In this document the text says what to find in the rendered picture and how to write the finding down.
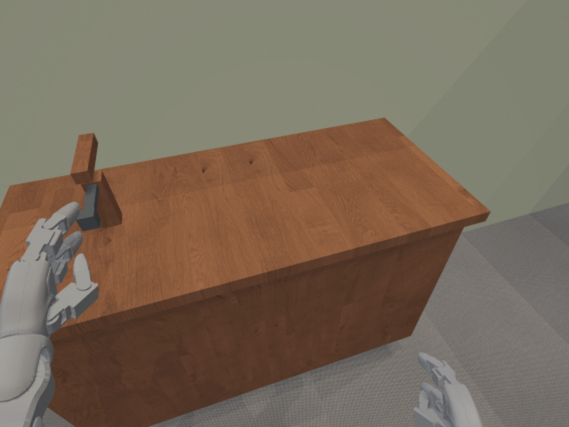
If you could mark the tap lever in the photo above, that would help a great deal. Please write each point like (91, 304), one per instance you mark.
(88, 218)

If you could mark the robot left hand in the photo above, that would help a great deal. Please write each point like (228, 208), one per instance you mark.
(30, 287)

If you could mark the robot right hand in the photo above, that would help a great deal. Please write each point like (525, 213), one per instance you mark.
(454, 406)

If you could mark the robot left forearm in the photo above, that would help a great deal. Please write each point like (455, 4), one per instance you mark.
(26, 381)

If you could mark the counter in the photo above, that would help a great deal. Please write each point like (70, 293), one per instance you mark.
(225, 270)

